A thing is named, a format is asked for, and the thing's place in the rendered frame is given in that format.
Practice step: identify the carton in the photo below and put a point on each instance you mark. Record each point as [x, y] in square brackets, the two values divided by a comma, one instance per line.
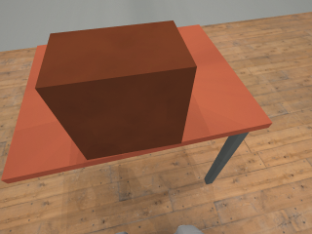
[119, 89]

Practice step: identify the table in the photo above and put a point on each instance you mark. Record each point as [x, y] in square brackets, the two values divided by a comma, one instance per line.
[220, 106]

